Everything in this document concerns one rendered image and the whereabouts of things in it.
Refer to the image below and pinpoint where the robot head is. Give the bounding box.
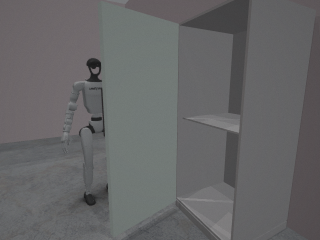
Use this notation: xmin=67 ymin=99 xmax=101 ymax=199
xmin=85 ymin=58 xmax=102 ymax=82

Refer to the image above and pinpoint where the right robot upper arm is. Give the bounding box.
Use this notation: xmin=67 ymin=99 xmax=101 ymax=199
xmin=69 ymin=81 xmax=85 ymax=111

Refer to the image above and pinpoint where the robot right forearm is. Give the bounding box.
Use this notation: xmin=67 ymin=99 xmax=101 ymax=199
xmin=63 ymin=102 xmax=74 ymax=133

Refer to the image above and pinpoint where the fridge door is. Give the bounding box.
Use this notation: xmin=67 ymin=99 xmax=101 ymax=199
xmin=97 ymin=1 xmax=179 ymax=238

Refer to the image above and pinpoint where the robot right thigh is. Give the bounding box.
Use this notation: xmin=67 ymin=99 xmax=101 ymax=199
xmin=79 ymin=125 xmax=94 ymax=170

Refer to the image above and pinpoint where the robot right hand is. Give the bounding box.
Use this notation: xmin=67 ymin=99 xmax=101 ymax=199
xmin=61 ymin=132 xmax=73 ymax=153

